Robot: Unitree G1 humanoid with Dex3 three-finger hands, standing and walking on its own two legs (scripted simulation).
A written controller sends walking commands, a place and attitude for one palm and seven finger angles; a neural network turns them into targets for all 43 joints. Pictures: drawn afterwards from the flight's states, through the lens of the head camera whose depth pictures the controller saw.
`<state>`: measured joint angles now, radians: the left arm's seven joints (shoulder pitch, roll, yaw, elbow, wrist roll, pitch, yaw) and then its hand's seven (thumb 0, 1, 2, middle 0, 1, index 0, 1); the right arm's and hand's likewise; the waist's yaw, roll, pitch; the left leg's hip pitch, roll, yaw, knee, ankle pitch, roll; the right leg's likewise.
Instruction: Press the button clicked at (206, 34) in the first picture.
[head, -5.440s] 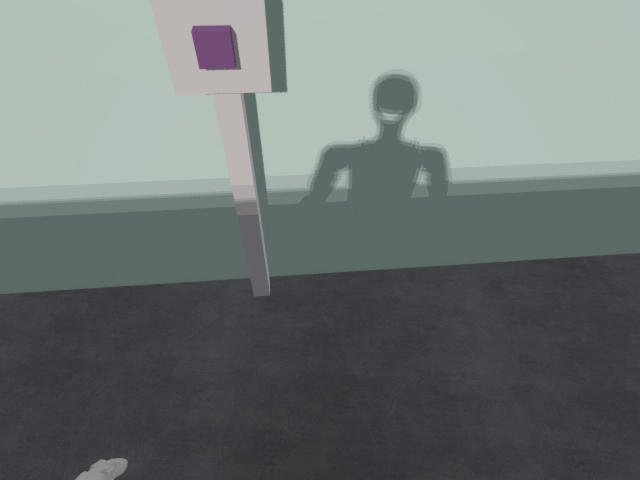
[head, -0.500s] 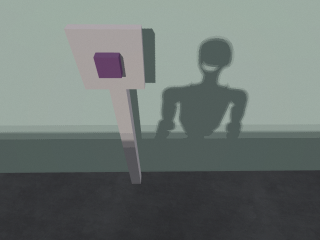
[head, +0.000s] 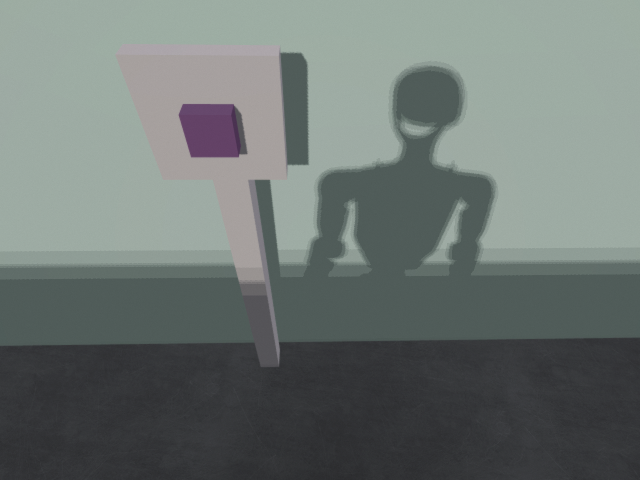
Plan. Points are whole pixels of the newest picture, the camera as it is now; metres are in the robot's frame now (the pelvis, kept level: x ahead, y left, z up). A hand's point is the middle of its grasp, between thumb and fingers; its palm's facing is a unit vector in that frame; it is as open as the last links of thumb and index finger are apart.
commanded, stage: come to a stop and stand still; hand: left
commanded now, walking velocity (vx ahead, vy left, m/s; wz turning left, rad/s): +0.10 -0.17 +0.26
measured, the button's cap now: (212, 130) +0.52 +0.18 +0.16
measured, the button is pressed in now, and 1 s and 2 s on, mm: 0 0 0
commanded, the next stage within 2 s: look again from close up in 1.14 s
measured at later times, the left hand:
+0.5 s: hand out of the picture +0.01 +0.13 -0.18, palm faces +0.11 -0.98 -0.18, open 7.4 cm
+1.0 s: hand out of the picture +0.05 +0.17 -0.17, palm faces +0.01 -0.97 -0.23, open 7.4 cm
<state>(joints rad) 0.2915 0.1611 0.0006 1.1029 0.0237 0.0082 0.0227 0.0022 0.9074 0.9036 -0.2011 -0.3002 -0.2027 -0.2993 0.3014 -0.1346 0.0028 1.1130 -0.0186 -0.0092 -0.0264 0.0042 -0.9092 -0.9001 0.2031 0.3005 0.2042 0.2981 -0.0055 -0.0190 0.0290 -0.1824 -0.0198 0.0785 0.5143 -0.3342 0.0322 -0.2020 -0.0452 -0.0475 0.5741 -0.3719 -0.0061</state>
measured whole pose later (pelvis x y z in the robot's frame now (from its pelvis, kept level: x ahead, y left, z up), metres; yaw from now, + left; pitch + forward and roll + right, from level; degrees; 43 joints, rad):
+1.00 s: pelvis -0.01 -0.02 +0.00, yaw +1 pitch -1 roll +0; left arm 0.25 0.20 -0.01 0.95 0.01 0.01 0.03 0.00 0.90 0.90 -0.20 -0.30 -0.20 -0.30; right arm 0.31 -0.18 0.01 1.01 -0.02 0.02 0.00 0.00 -0.91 -0.90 0.20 0.30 0.20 0.30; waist -0.02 0.00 0.02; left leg -0.31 0.00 0.07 0.56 -0.24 0.04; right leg -0.19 0.00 -0.08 0.55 -0.35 -0.03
